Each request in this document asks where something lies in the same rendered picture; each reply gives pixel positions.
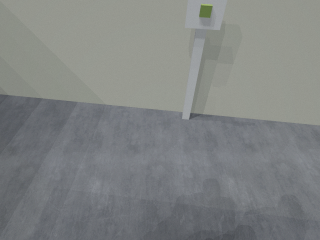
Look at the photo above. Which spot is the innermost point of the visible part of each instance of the button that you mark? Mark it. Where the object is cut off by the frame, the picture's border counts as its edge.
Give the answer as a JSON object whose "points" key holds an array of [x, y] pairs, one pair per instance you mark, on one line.
{"points": [[205, 10]]}

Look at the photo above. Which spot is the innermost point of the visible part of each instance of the panel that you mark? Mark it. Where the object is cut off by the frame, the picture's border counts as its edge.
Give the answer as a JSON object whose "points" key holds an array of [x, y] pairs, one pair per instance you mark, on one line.
{"points": [[201, 25]]}

